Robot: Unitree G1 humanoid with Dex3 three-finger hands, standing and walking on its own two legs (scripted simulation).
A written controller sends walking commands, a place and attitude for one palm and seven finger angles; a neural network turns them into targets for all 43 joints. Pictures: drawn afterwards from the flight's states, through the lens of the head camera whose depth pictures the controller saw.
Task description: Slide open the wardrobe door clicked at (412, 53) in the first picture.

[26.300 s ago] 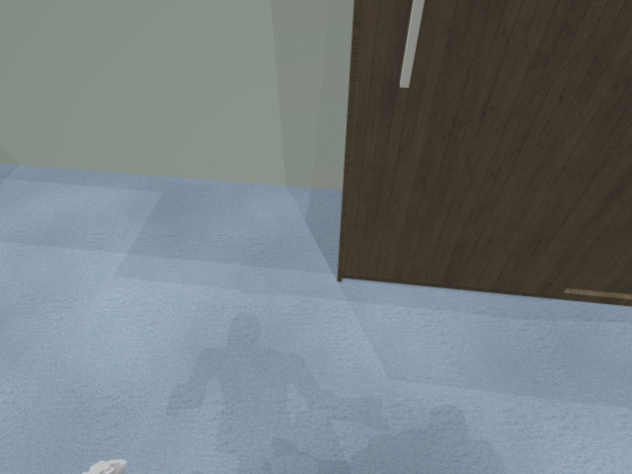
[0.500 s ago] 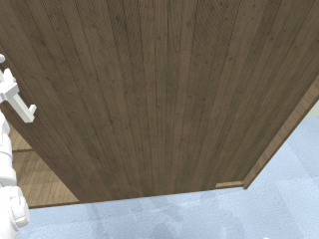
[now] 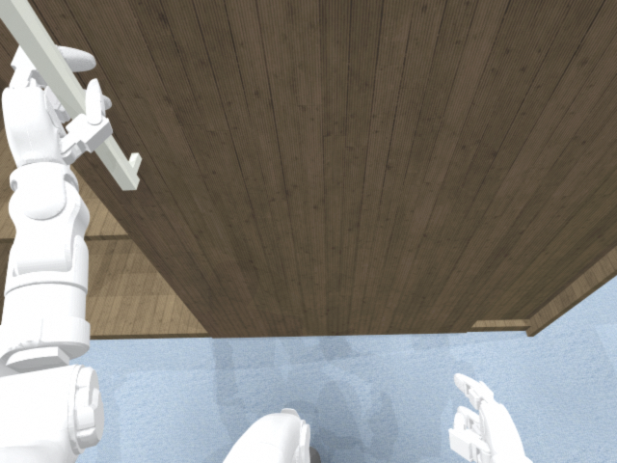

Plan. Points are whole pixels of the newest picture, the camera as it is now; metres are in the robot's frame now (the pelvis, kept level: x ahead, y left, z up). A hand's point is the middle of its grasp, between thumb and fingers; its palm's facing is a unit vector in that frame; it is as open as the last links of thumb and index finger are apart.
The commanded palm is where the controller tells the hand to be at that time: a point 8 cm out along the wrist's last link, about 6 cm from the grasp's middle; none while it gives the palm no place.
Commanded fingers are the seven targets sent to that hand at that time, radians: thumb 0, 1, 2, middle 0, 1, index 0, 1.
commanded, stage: stop walking and hold the door there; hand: left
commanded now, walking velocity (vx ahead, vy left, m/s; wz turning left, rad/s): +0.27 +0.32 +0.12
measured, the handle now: (76, 83) +0.45 +0.29 +0.23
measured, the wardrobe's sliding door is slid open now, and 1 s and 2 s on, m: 0.57 0.57 0.57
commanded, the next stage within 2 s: loosen the grip on the handle in 1.06 s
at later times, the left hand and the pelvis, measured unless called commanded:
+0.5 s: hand (94, 129) +0.41 +0.27 +0.20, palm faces +0.27 -0.95 -0.14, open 6.1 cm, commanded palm +0.38 +0.30 +0.19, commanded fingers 0.00 0.90 0.90 -0.45 -1.40 -0.45 -1.40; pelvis +0.00 +0.08 -0.01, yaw +6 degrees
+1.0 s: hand (94, 129) +0.41 +0.27 +0.21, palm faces +0.23 -0.97 -0.12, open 5.9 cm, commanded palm +0.38 +0.30 +0.19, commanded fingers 0.00 0.90 0.90 -0.45 -1.40 -0.45 -1.40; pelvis +0.01 +0.09 +0.01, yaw +6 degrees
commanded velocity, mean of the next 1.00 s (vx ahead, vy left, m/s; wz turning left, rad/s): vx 0.01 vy -0.05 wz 0.01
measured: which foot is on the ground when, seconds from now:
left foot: up 0.00-0.20, down 0.22-0.46, up 0.48-0.62, down 0.64-1.00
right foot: down 0.00-0.22, up 0.24-0.40, down 0.42-1.00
